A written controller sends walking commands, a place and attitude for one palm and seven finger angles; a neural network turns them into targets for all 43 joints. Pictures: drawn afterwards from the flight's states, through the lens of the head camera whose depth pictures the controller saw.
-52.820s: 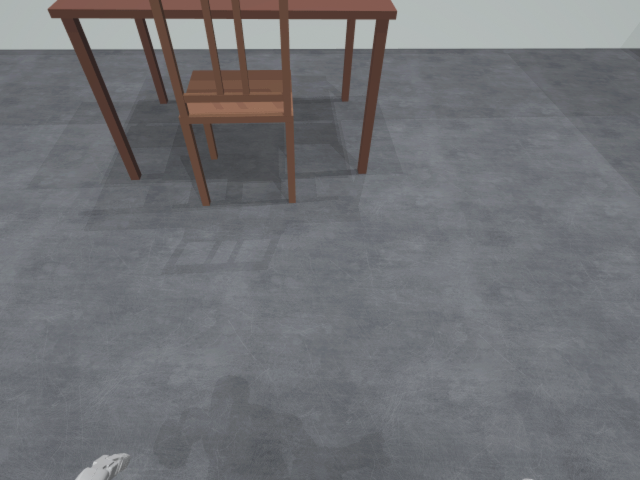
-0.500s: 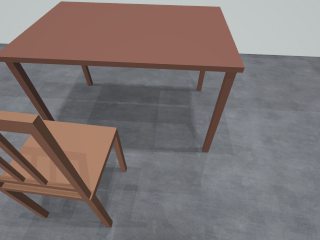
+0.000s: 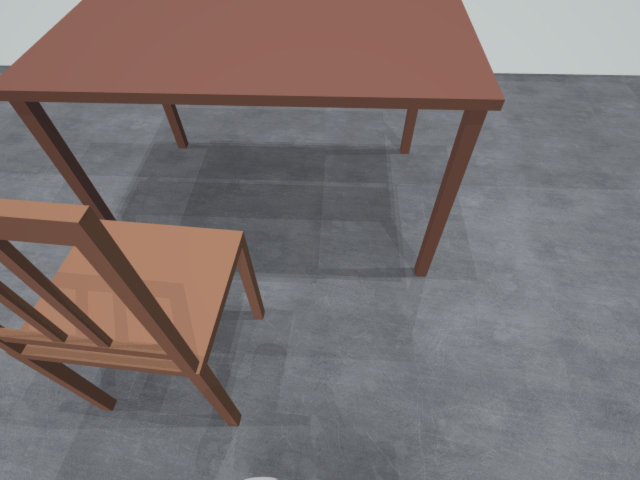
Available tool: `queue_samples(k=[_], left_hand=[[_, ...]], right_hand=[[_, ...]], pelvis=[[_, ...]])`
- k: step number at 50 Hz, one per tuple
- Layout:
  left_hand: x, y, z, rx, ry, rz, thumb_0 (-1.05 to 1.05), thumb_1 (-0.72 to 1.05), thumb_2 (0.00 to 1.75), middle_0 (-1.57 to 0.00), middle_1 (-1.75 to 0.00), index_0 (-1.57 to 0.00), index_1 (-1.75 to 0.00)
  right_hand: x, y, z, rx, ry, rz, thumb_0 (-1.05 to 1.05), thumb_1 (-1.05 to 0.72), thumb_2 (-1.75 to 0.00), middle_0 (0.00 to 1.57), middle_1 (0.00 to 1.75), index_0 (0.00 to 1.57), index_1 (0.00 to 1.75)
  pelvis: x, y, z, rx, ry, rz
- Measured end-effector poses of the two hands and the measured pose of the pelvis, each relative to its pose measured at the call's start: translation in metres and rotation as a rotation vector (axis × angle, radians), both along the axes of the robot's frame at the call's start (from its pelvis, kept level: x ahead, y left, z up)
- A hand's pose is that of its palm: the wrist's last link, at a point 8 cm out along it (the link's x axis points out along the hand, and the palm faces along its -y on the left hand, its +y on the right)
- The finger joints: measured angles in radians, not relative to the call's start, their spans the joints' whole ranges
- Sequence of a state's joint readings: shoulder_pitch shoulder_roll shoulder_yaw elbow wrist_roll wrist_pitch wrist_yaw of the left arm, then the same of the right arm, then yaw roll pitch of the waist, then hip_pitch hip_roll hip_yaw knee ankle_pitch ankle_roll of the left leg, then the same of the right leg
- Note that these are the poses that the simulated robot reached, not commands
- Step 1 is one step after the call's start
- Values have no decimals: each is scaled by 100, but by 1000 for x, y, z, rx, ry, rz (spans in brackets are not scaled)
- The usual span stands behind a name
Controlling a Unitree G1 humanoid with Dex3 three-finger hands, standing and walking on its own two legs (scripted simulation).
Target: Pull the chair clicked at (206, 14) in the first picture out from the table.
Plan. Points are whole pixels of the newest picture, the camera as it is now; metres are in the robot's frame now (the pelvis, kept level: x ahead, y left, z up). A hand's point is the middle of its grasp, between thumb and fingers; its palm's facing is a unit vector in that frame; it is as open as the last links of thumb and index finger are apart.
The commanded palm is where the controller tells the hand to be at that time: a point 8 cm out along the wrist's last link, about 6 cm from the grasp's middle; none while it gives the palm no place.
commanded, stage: shuffle to correct the standing spot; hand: left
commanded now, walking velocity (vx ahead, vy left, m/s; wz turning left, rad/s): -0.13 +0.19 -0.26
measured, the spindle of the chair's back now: (2, 293) +0.35 +0.55 -0.06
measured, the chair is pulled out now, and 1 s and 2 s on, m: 0.34 0.34 0.34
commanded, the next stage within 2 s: come to a stop and stand still in 0.50 s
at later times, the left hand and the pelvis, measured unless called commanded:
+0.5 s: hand out of the picture -0.04 +0.29 -0.16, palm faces -0.01 -0.95 -0.32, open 7.3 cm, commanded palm none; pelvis -0.08 +0.09 +0.00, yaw -4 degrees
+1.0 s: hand out of the picture -0.09 +0.40 -0.18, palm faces -0.04 -0.98 -0.20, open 7.4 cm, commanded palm none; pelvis -0.12 +0.19 +0.01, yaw -5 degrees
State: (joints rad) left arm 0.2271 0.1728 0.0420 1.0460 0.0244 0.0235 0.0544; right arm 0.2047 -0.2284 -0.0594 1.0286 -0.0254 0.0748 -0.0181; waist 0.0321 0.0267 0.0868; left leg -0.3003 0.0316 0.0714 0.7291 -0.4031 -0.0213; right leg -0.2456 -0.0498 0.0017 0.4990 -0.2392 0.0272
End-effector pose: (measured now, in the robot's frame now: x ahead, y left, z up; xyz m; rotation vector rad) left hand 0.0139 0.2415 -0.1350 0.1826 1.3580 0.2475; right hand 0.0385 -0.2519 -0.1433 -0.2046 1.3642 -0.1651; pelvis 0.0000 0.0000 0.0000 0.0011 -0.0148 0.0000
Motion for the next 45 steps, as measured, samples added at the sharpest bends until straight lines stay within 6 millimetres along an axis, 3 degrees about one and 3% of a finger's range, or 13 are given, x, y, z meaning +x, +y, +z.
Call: queue_samples(k=[5, 10, 17, 22, 29, 36, 41, 45], left_hand=[[-10, 35, -12, -10, 20, -27, 1, 91, 90, -20, -30, -21, -30], [-7, 71, -16, 8, 19, -55, 1, 91, 90, -20, -30, -20, -30], [-12, 89, -1, 42, -35, -90, 1, 91, 90, -20, -30, -20, -30], [-35, 87, 3, 56, -44, -111, 1, 91, 90, -20, -30, -20, -30], [-75, 101, 16, 35, -18, -91, 1, 91, 90, -20, -30, -20, -30], [-105, 143, 14, 7, -10, -82, 1, 91, 90, -20, -30, -21, -30], [-121, 187, -16, -33, 13, -77, 1, 91, 90, -20, -30, -21, -30], [-121, 206, -19, -41, 34, -81, 1, 91, 90, -20, -30, -20, -30]], right_hand=[[-16, 26, 4, -23, -44, -36, 0, -91, -90, 20, 29, 20, 30], [-48, 57, 4, -17, -36, -68, 0, -91, -90, 20, 29, 20, 30], [-75, 92, -7, 45, -26, -78, 0, -91, -90, 20, 30, 20, 30], [-92, 106, -24, 94, -41, -105, 0, -91, -90, 20, 30, 20, 30], [-122, 124, -11, 101, 6, -118, 0, -91, -90, 20, 30, 20, 30], [-137, 146, 2, 44, -1, -94, 0, -91, -90, 20, 29, 20, 30], [-142, 173, 2, -26, -83, -86, 0, -91, -90, 20, 29, 20, 30], [-158, 198, 19, -39, -70, -88, 0, -91, -90, 20, 29, 20, 30]], pelvis=[[-16, 31, -7, 7, 7, -29], [-34, 55, -8, 13, 1, -61], [-55, 73, -7, 22, 13, -80], [-74, 84, -12, 25, -2, -86], [-97, 106, 4, 56, -3, -78], [-118, 144, 7, 65, 11, -72], [-124, 182, -11, 2, 21, -71], [-124, 187, -2, 0, 15, -74]])
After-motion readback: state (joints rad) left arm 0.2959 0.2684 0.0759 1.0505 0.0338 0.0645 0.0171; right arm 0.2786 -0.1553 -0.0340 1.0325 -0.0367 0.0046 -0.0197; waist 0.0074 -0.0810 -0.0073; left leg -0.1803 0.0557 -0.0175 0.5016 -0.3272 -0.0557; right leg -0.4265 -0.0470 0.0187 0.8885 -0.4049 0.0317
